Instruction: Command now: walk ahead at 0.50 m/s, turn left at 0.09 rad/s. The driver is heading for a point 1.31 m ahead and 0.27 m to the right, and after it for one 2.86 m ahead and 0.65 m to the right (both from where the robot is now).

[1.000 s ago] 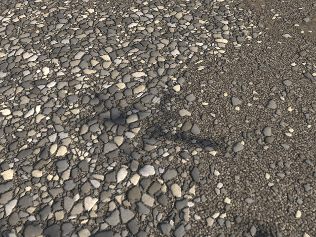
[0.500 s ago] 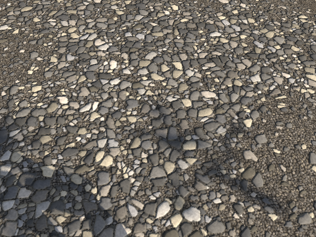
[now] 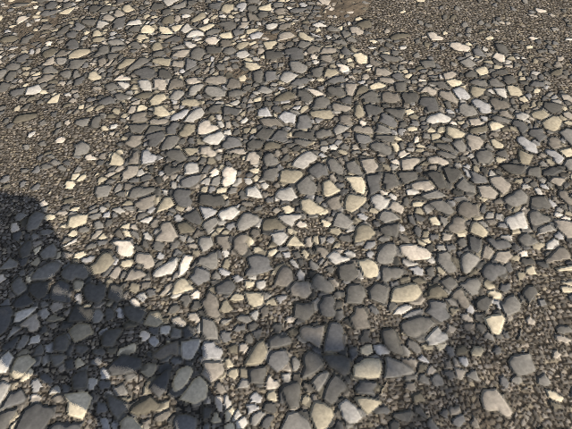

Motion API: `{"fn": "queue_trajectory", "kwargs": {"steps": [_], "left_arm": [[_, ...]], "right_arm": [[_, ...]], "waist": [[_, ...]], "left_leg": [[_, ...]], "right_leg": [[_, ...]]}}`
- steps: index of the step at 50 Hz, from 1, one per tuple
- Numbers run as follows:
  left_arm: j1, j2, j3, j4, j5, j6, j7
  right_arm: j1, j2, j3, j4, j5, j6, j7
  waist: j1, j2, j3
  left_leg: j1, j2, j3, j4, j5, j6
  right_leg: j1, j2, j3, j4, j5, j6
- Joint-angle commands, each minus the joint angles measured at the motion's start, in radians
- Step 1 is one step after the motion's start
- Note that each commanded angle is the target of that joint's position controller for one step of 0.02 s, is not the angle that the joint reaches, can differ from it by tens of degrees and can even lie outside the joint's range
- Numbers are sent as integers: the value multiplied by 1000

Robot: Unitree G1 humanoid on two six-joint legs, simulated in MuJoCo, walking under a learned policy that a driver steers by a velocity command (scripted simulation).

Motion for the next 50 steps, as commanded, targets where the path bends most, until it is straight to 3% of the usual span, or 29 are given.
{"fn": "queue_trajectory", "kwargs": {"steps": [1,4,8,12,16,19,20,21,22,23,24,25,26,27,28,29,31,34,40,44,46,48,49,50], "left_arm": [[92,79,18,4,-9,-17,4],[152,95,21,44,-20,-38,0],[216,99,22,81,-23,-37,-1],[271,105,21,112,-23,-36,0],[314,114,21,140,-15,-32,7],[293,130,25,151,-9,-25,17],[278,138,27,153,-8,-23,19],[264,138,26,155,-11,-17,19],[262,119,18,144,-16,-17,18],[309,35,-5,98,-42,-20,12],[351,74,12,113,-33,-16,14],[281,117,25,109,-14,-10,16],[227,91,18,100,-15,-13,9],[212,68,15,104,-19,-9,5],[216,63,16,108,-6,4,0],[236,50,14,122,3,18,-7],[218,44,16,117,1,33,-17],[117,42,19,87,-3,43,-24],[-78,13,3,18,-2,37,-35],[-176,5,-8,-30,3,34,-41],[-153,17,-3,-32,5,34,-39],[-57,41,10,-10,8,36,-31],[33,63,23,15,9,32,-27],[174,97,44,57,18,24,-20]], "right_arm": [[19,-77,-11,-62,-17,3,15],[3,-56,-5,-62,-23,20,28],[-172,-47,5,-114,-21,24,35],[-313,-20,22,-155,-14,18,38],[-398,-29,24,-181,-10,12,34],[-371,-49,16,-180,-11,4,26],[-306,-60,8,-159,-14,-1,20],[-174,-73,-2,-113,-19,-10,13],[-5,-118,-20,-61,-37,-20,1],[120,-219,-46,-50,-59,-23,-10],[103,-234,-55,-40,-20,-7,0],[1,-176,-43,-53,3,0,5],[-76,-108,-26,-67,4,-6,8],[-115,-69,-15,-66,-1,-13,8],[-121,-50,-9,-54,0,-22,3],[-115,-45,-6,-45,-2,-30,0],[-74,-62,-11,-23,2,-50,-1],[-29,-70,-14,-1,3,-57,-3],[34,-62,-7,34,5,-54,-15],[104,-71,-7,70,0,-44,-30],[93,-90,-10,74,-3,-35,-37],[70,-120,-19,70,-7,-23,-44],[59,-133,-23,63,-9,-14,-43],[39,-140,-25,51,-4,-8,-39]], "waist": [[14,-92,-35],[4,-101,-38],[37,-89,15],[72,-91,25],[92,-97,34],[60,-102,24],[28,-104,-9],[-31,-81,-76],[-91,-41,-181],[-96,137,-318],[-65,215,-355],[-28,89,-196],[-9,35,-93],[19,23,-42],[41,46,-16],[54,52,-16],[62,42,-18],[50,28,16],[12,31,51],[-16,34,64],[8,53,37],[57,85,-27],[94,87,-83],[164,54,-155]], "left_leg": [[-250,115,-22,35,73,-17],[-268,134,19,-14,109,-42],[-401,180,66,-162,236,-76],[-374,166,107,-379,345,-86],[-340,139,122,-505,344,-61],[-260,110,126,-569,250,-19],[-169,82,135,-597,216,-1],[-6,52,152,-664,238,22],[241,122,77,-670,235,60],[518,409,-316,-716,113,146],[550,508,-623,-839,124,219],[423,461,-481,-845,79,195],[282,421,-348,-885,107,171],[187,370,-246,-930,138,125],[122,337,-174,-957,191,94],[93,317,-119,-977,234,80],[97,311,-54,-1000,319,76],[135,302,33,-1027,368,62],[209,278,181,-1007,553,25],[337,313,236,-944,733,19],[387,326,268,-852,979,10],[412,338,294,-675,1232,8],[392,342,297,-521,1237,13],[286,327,310,-298,1088,-1]], "right_leg": [[210,-267,345,-314,67,-123],[205,-246,266,-350,188,-136],[242,-221,200,-406,209,-138],[278,-201,140,-395,300,-118],[366,-237,135,-352,386,-114],[423,-268,133,-270,542,-98],[428,-263,121,-189,665,-85],[407,-232,91,-33,731,-68],[272,-188,58,180,589,-49],[-27,-71,-9,532,136,-6],[-212,36,67,728,-356,-6],[-280,-37,125,769,-290,-17],[-274,-74,130,729,-214,-18],[-232,-105,128,664,-167,-16],[-192,-121,129,620,-145,-6],[-159,-122,126,611,-123,3],[-179,-121,122,605,-73,12],[-295,-133,122,554,33,26],[-326,-113,36,289,198,33],[-312,-86,-43,151,153,-8],[-244,-43,-79,118,68,-46],[-122,21,-109,112,-43,-95],[-16,50,-105,81,-78,-123],[186,54,-62,-11,-50,-162]]}}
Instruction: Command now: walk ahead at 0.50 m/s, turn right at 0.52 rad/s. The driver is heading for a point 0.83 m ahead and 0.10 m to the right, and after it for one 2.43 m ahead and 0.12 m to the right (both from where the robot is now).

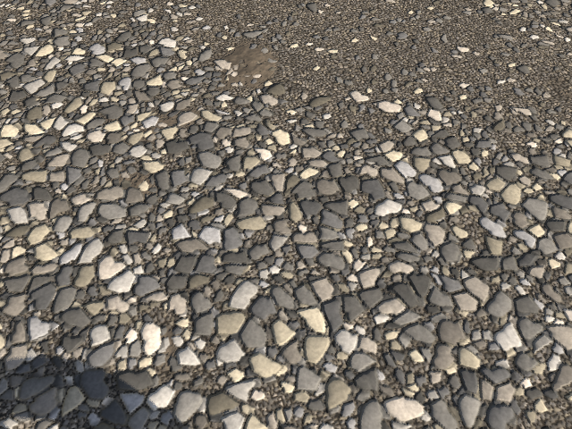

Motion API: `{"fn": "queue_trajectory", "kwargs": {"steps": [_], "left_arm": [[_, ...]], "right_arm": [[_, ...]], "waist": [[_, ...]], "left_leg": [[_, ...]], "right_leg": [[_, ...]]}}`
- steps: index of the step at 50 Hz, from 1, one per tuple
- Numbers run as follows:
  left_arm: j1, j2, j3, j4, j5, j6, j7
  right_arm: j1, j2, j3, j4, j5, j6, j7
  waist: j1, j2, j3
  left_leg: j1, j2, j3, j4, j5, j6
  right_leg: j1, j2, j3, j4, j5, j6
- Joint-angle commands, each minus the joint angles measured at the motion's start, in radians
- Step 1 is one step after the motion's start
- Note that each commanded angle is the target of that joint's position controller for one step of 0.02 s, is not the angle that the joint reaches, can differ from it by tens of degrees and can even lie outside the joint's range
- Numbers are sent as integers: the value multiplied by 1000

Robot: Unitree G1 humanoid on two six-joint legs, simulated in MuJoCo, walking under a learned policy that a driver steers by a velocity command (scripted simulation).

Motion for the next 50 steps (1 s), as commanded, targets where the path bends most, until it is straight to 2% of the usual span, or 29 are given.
{"fn": "queue_trajectory", "kwargs": {"steps": [1,2,3,4,5,6,8,9,10,13,15,21,22,24,25,26,27,28,29,30,31,33,34,36,38,40,43,47,50], "left_arm": [[409,230,86,57,17,-11,29],[349,310,107,33,-3,1,32],[340,281,102,36,-28,11,35],[285,239,91,36,-31,11,41],[244,187,78,36,-28,7,42],[215,166,71,33,-34,0,47],[193,143,60,26,-44,-20,47],[218,181,66,29,-42,-29,45],[240,189,70,35,-41,-34,43],[306,197,71,40,-38,-34,44],[344,202,73,42,-37,-30,44],[422,192,63,56,-24,-32,56],[418,197,63,57,-22,-35,60],[373,220,65,50,-19,-41,66],[357,232,66,50,-16,-45,65],[345,230,64,52,-16,-47,59],[356,178,48,29,-21,-52,53],[511,90,33,25,-56,-50,48],[482,169,41,47,-21,-45,54],[389,176,44,34,-15,-42,49],[325,161,37,19,-14,-44,42],[308,143,33,12,-1,-28,29],[321,132,29,18,3,-20,24],[305,119,24,16,6,-10,18],[227,112,18,-8,7,-6,13],[131,104,10,-38,4,-7,10],[20,79,-6,-70,-2,-13,6],[-73,81,-12,-96,-9,-18,10],[-76,100,-5,-105,-8,-25,17]], "right_arm": [[-16,-164,-34,-90,4,0,2],[-16,-98,-27,-163,20,-10,25],[-138,-161,-34,-184,2,-22,29],[-169,-148,-30,-203,15,-37,34],[-149,-147,-31,-191,16,-40,32],[-144,-141,-31,-191,-1,-25,31],[-117,-121,-28,-183,-28,18,38],[-103,-108,-25,-198,-26,31,41],[-138,-114,-24,-210,-25,37,42],[-281,-120,-25,-263,-23,40,45],[-353,-116,-21,-289,-19,39,50],[-489,-114,-5,-343,-9,21,62],[-483,-122,-6,-346,-8,17,62],[-387,-151,-17,-323,-7,9,57],[-293,-174,-28,-293,-5,4,49],[-150,-193,-39,-249,-7,-6,37],[3,-252,-53,-231,-26,-15,22],[49,-362,-82,-215,-39,-7,24],[-21,-282,-70,-216,-7,8,36],[-120,-205,-53,-237,3,9,40],[-162,-159,-40,-235,-2,4,44],[-156,-132,-28,-204,1,-7,39],[-136,-134,-28,-189,4,-16,41],[-94,-144,-31,-162,14,-29,45],[-67,-154,-34,-144,16,-32,45],[-36,-148,-32,-126,17,-27,45],[2,-152,-33,-102,18,-25,47],[55,-166,-35,-72,13,-22,43],[52,-179,-39,-56,7,-15,35]], "waist": [[207,-31,-253],[127,-251,-310],[155,-38,-230],[121,-7,-126],[68,64,-47],[35,68,-23],[3,50,-40],[-5,-5,-51],[3,-6,-32],[49,-16,1],[80,-35,-9],[137,-61,-6],[128,-67,-4],[71,-77,-18],[29,-75,-59],[-42,-35,-133],[-94,46,-254],[-27,301,-357],[-6,174,-281],[13,72,-127],[18,22,-70],[49,85,-39],[56,103,-50],[62,99,-52],[52,93,-24],[33,87,3],[7,84,16],[-19,88,20],[-2,92,23]], "left_leg": [[-308,195,-32,733,728,41],[-744,-57,-146,1075,-76,-14],[-862,16,-321,1071,9,2],[-864,59,-325,993,103,5],[-805,90,-319,892,142,0],[-747,109,-322,827,145,-16],[-671,115,-308,771,172,-38],[-662,111,-299,728,169,-54],[-679,119,-293,689,187,-67],[-758,114,-275,537,303,-89],[-778,97,-275,440,376,-89],[-746,51,-261,217,464,-41],[-713,45,-267,185,452,-24],[-561,15,-265,124,383,15],[-446,-16,-253,105,334,34],[-271,-19,-248,42,357,58],[-42,163,-443,29,238,105],[186,421,-936,-72,179,251],[97,408,-1055,-149,54,256],[-51,366,-878,-160,41,235],[-145,311,-749,-181,139,209],[-232,228,-579,-213,318,163],[-239,216,-542,-219,394,162],[-232,210,-496,-238,476,177],[-223,206,-462,-278,465,188],[-209,190,-428,-304,470,187],[-198,165,-372,-302,532,171],[-138,188,-350,-262,627,161],[-75,227,-359,-202,728,149]], "right_leg": [[535,-149,281,-111,-111,-136],[776,-387,857,-244,-39,-311],[725,-360,775,-287,-15,-277],[600,-340,654,-308,40,-238],[469,-293,565,-332,155,-190],[386,-245,492,-342,231,-162],[322,-156,395,-355,295,-117],[295,-176,397,-359,360,-145],[282,-167,393,-367,379,-145],[305,-133,389,-378,356,-109],[353,-122,396,-362,365,-86],[491,-158,413,-317,443,-56],[504,-175,421,-307,468,-46],[495,-189,414,-250,596,-11],[494,-175,398,-153,719,4],[461,-125,351,27,725,22],[315,-71,313,292,468,39],[-2,118,220,621,-247,85],[-113,72,274,715,-319,70],[-132,20,275,708,-227,71],[-117,-13,266,656,-169,73],[-62,-53,242,572,-139,88],[-41,-53,229,556,-131,96],[-67,-67,203,525,-113,111],[-137,-97,175,467,-54,128],[-189,-120,148,372,10,147],[-164,-118,109,197,101,159],[-106,-90,80,51,130,142],[-57,-72,80,-8,56,105]]}}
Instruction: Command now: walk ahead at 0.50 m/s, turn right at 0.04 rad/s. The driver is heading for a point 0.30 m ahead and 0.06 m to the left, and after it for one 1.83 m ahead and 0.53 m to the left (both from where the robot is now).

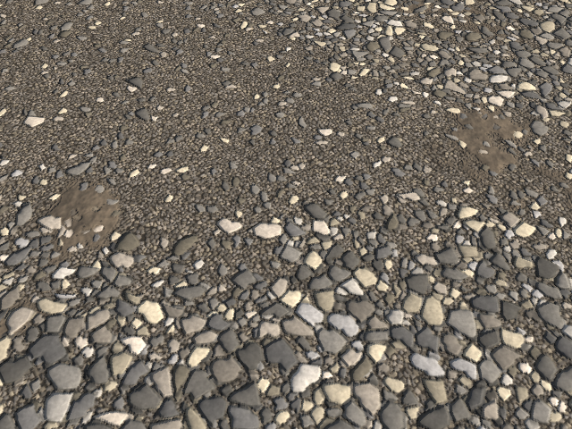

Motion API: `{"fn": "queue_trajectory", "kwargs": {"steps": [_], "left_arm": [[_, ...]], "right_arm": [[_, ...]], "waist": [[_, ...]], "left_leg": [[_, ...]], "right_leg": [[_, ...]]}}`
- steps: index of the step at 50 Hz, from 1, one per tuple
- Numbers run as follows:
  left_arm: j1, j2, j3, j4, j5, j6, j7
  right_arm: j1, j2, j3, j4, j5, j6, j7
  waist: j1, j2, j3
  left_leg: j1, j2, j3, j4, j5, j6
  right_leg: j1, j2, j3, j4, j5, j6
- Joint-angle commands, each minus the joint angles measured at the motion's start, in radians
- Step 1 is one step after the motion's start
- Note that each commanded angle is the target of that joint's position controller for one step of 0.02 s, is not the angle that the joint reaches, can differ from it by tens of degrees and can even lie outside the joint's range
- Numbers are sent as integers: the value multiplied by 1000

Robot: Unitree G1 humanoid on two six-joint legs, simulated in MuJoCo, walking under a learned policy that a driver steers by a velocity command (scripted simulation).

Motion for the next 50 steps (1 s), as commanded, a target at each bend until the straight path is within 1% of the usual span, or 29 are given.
{"fn": "queue_trajectory", "kwargs": {"steps": [1,2,3,4,5,6,7,8,9,10,12,13,16,19,23,27,28,29,30,31,32,33,34,35,36,39,42,44,50], "left_arm": [[-25,91,26,-64,1,-22,11],[65,101,34,-34,5,-29,17],[219,126,48,22,16,-40,26],[403,200,70,56,38,-48,39],[436,295,97,66,34,-39,41],[368,226,86,53,-2,-28,36],[263,165,67,36,-8,-31,35],[217,115,53,35,-6,-42,32],[199,89,45,40,-8,-52,35],[194,74,40,50,-11,-59,39],[212,90,43,58,-17,-72,44],[214,103,46,58,-20,-73,47],[223,105,47,62,-19,-58,62],[231,104,46,69,-20,-42,73],[267,130,59,85,-17,-23,76],[252,153,77,81,-18,6,81],[250,159,81,80,-17,15,80],[277,156,81,53,-16,18,77],[288,72,63,-3,-23,32,68],[251,90,61,6,1,50,70],[209,90,62,-5,-13,54,69],[174,94,64,-7,-15,49,71],[163,111,70,-12,-3,48,73],[189,112,72,-4,9,55,72],[207,103,71,1,10,64,70],[200,82,65,-13,-5,77,69],[151,94,66,-37,-6,83,72],[128,99,66,-51,-10,81,73],[192,96,58,-44,-26,62,79]], "right_arm": [[10,-175,-37,-23,-4,-3,-12],[-2,-180,-38,-21,-2,1,-13],[-5,-167,-32,-20,1,5,-13],[-17,-130,-19,-56,6,3,-12],[101,-29,0,-72,33,5,-8],[29,-151,-30,-54,3,16,-19],[-27,-139,-33,-67,8,13,-13],[-39,-109,-27,-61,13,14,-13],[-38,-98,-29,-50,4,27,-13],[-12,-88,-29,-41,-8,43,-11],[-7,-77,-34,-42,-10,66,-6],[-21,-75,-37,-48,-11,73,-3],[-109,-64,-35,-87,-14,87,6],[-197,-42,-23,-125,-16,90,14],[-250,-52,-20,-162,-22,93,20],[-211,-80,-35,-179,-25,85,16],[-144,-89,-41,-167,-28,72,10],[-73,-195,-70,-166,-33,58,-4],[-73,-314,-103,-177,-10,72,-13],[-45,-284,-103,-173,28,85,-12],[-117,-240,-92,-185,18,98,-18],[-188,-186,-75,-195,11,110,-25],[-235,-157,-66,-208,15,114,-30],[-263,-140,-61,-217,11,115,-31],[-259,-147,-62,-220,6,112,-26],[-230,-192,-77,-216,1,102,-16],[-216,-205,-83,-222,-4,111,-15],[-211,-211,-87,-226,-8,117,-12],[-241,-193,-79,-227,-18,124,-6]], "waist": [[55,121,27],[97,111,-17],[158,72,-103],[225,-24,-229],[168,-265,-320],[163,-70,-228],[122,-33,-93],[94,-5,-41],[71,-13,-18],[46,-33,-22],[25,-38,-51],[19,-42,-57],[27,-59,-33],[50,-68,-24],[79,-65,-37],[64,-53,-53],[21,5,-90],[-6,166,-165],[31,334,-224],[0,156,-270],[20,121,-156],[47,76,-59],[66,91,-28],[82,113,-43],[85,110,-70],[78,103,-104],[52,148,-94],[41,156,-86],[48,176,-103]], "left_leg": [[-20,296,-119,64,634,115],[-19,280,-99,174,746,102],[-78,234,-57,358,747,82],[-264,184,-15,643,465,58],[-609,1,25,974,-221,23],[-691,51,-104,1045,-221,41],[-684,85,-118,1027,-132,42],[-633,113,-114,982,-83,33],[-590,126,-108,948,-73,21],[-536,130,-101,928,-68,6],[-512,107,-80,935,-39,-10],[-529,104,-72,926,-12,-16],[-593,114,-42,830,79,-31],[-561,112,0,655,161,-30],[-515,91,40,521,140,0],[-437,57,53,401,15,56],[-332,48,35,295,138,80],[-162,202,-191,236,535,142],[-12,460,-561,219,957,359],[-42,453,-550,183,774,384],[-142,409,-477,150,582,358],[-234,343,-411,107,440,298],[-277,288,-370,90,371,250],[-301,248,-333,90,374,229],[-301,234,-321,96,400,221],[-283,217,-341,94,334,208],[-280,207,-405,62,102,198],[-283,206,-448,51,11,193],[-318,206,-479,79,76,162]], "right_leg": [[92,40,-22,-62,-71,-40],[208,70,-34,-110,-81,-59],[411,78,-31,-158,-61,-86],[661,-127,191,-178,-153,-143],[875,-383,647,-295,-226,-264],[772,-343,642,-330,-283,-234],[624,-311,474,-346,-126,-209],[521,-271,347,-367,103,-183],[464,-234,240,-367,283,-155],[419,-210,159,-361,430,-131],[410,-199,75,-344,631,-132],[413,-196,40,-343,659,-133],[416,-178,-48,-345,636,-131],[417,-163,-117,-325,601,-130],[486,-200,-137,-247,597,-136],[514,-229,-135,-43,597,-112],[477,-200,-161,107,541,-72],[326,-119,-190,369,235,-7],[28,114,-146,644,-607,48],[19,66,49,705,-606,52],[-22,46,60,709,-522,55],[-33,22,69,633,-434,56],[-20,11,71,567,-375,60],[20,19,65,543,-339,64],[43,34,61,532,-325,67],[53,44,70,435,-323,80],[40,49,83,346,-317,86],[48,58,90,294,-317,84],[233,94,58,81,-345,35]]}}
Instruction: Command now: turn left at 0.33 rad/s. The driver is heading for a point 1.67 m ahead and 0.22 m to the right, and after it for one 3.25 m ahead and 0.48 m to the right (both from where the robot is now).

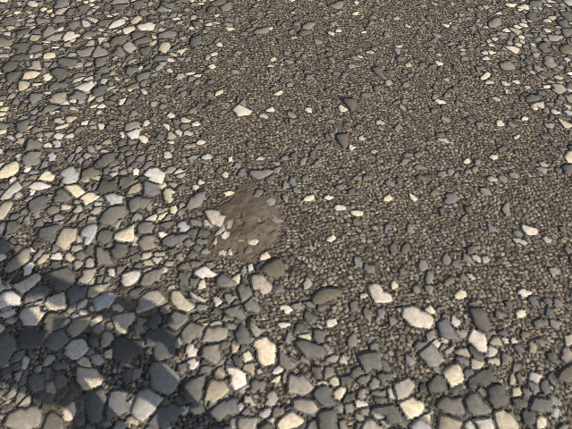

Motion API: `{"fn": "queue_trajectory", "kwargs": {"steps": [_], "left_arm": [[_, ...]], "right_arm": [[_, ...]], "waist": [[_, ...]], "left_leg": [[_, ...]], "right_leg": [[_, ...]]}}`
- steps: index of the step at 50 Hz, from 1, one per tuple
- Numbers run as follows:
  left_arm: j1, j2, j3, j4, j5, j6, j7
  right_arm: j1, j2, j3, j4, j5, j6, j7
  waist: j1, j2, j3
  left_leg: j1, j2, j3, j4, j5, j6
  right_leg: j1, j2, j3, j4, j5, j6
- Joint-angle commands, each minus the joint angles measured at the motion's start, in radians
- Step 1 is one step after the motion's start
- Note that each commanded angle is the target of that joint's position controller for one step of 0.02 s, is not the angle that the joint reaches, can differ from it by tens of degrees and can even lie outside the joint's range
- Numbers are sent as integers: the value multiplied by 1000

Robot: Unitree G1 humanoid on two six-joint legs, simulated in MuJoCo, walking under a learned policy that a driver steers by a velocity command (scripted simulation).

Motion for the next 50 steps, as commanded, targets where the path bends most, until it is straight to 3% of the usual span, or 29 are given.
{"fn": "queue_trajectory", "kwargs": {"steps": [1,3,4,5,6,8,11,15,17,19,20,21,22,23,27,28,30,32,33,35,38,40,41,42,43,44,45,47,50], "left_arm": [[92,69,13,-40,-8,-21,7],[140,80,13,-27,2,-34,13],[117,144,20,-49,22,-41,18],[30,206,30,-74,27,-42,9],[19,152,19,-67,29,-49,4],[-50,103,4,-71,14,-57,0],[-5,90,-2,-50,7,-62,1],[78,115,2,5,11,-54,-2],[80,130,7,27,8,-45,-4],[77,117,6,35,3,-49,-7],[92,102,4,25,1,-56,-14],[95,64,-5,46,-9,-53,-15],[63,89,-1,66,-2,-47,-10],[41,94,3,77,1,-43,-9],[50,80,0,125,1,-39,-14],[59,74,-2,142,3,-38,-15],[50,83,4,150,11,-32,-20],[4,60,0,128,22,-33,-32],[-3,46,-4,122,27,-39,-36],[-13,67,2,110,21,-57,-43],[35,64,7,118,13,-81,-57],[186,38,9,175,8,-87,-52],[281,57,17,214,11,-90,-43],[392,113,29,235,27,-101,-31],[456,207,46,247,18,-102,-34],[363,189,41,238,21,-94,-34],[244,134,27,195,14,-101,-39],[192,97,15,175,6,-122,-39],[289,64,2,222,5,-142,-35]], "right_arm": [[-7,-133,-28,-47,2,-2,-2],[-6,-108,-17,-43,18,1,-11],[42,-50,-1,-45,24,-3,-15],[-12,-77,-10,-58,24,-9,-21],[-15,-111,-18,-44,-1,-11,-19],[52,-96,-19,-1,9,-9,-9],[52,-71,-6,25,7,-2,-9],[-21,-35,22,32,27,1,-24],[7,-40,26,57,36,-3,-33],[32,-74,25,84,20,-19,-44],[34,-127,19,89,6,-29,-48],[-12,-107,26,109,22,-31,-41],[-25,-66,36,107,22,-37,-34],[-19,-59,41,120,21,-42,-34],[4,-68,46,177,20,-47,-44],[16,-65,48,189,19,-46,-44],[40,-111,30,203,15,-35,-42],[93,-150,14,215,13,-29,-38],[94,-153,9,216,12,-31,-36],[81,-133,8,212,4,-47,-31],[32,-130,3,203,14,-68,-24],[-19,-129,-1,193,22,-71,-19],[-30,-105,4,185,13,-73,-18],[-48,-31,25,162,7,-82,-13],[-66,1,34,123,9,-89,-6],[-51,-56,23,122,-8,-91,0],[-61,-73,19,129,-3,-96,13],[-23,-48,23,159,-5,-106,30],[-51,-29,28,155,-14,-95,38]], "waist": [[27,125,-104],[50,66,-78],[18,-122,-90],[26,-240,-4],[14,-135,9],[-34,-106,-8],[-2,-144,-44],[62,-177,-70],[44,-172,-69],[36,-117,-89],[67,-28,-111],[84,77,-79],[54,51,-43],[43,48,-32],[46,49,-5],[43,45,-21],[29,81,24],[-3,150,116],[-5,170,147],[4,134,138],[47,116,86],[123,89,69],[155,18,65],[192,-189,35],[182,-321,35],[113,-217,104],[59,-101,148],[26,-66,100],[42,-78,57]], "left_leg": [[74,263,-313,-137,-96,114],[-14,203,-282,-76,-183,36],[-77,109,-176,99,-324,-18],[-149,-47,3,240,-404,-43],[-65,10,-44,395,-395,-50],[-31,8,-34,504,-315,-64],[-51,29,-1,465,-322,-102],[45,71,86,177,-354,-114],[125,74,107,-21,-216,-98],[301,148,21,-169,29,-76],[376,241,-62,-94,232,-54],[280,251,-59,-58,251,-13],[246,239,-59,-75,184,-16],[223,228,-52,-91,129,-25],[195,210,-46,-127,39,-31],[198,203,-48,-146,-86,-24],[157,202,-99,-174,-493,28],[134,309,-264,-279,-756,104],[124,371,-333,-321,-767,141],[166,408,-355,-342,-637,167],[160,342,-212,-300,-476,132],[-14,276,-111,-202,-488,100],[-119,227,-69,-82,-492,82],[-235,131,58,223,-446,42],[-399,33,136,445,-478,28],[-398,105,58,585,-416,43],[-385,157,47,618,-299,44],[-321,194,78,589,-168,15],[-345,196,130,586,-82,-20]], "right_leg": [[118,34,-43,-167,19,-37],[253,-4,1,-436,120,-76],[287,-219,241,-565,19,-122],[132,-371,438,-618,103,-217],[66,-356,375,-582,230,-249],[91,-243,201,-526,409,-211],[239,-195,111,-456,649,-206],[344,-197,116,-384,763,-210],[347,-187,122,-352,799,-185],[257,-173,127,-347,683,-115],[191,-132,92,-337,548,-85],[224,-74,43,-421,352,-72],[242,-66,39,-419,317,-61],[259,-68,39,-417,328,-61],[272,-84,44,-424,353,-64],[274,-69,33,-423,255,-64],[182,0,-23,-326,-28,-76],[22,38,-83,-177,-88,-77],[-22,16,-92,-94,-36,-80],[-86,-27,-59,-1,-39,-85],[31,-27,-82,-116,3,-93],[316,22,-147,-298,122,-99],[451,31,-119,-355,82,-96],[548,-174,184,-525,-146,-120],[542,-376,601,-703,-435,-204],[404,-413,657,-726,-519,-259],[331,-363,542,-708,-423,-242],[338,-261,332,-703,-130,-194],[406,-206,173,-666,204,-186]]}}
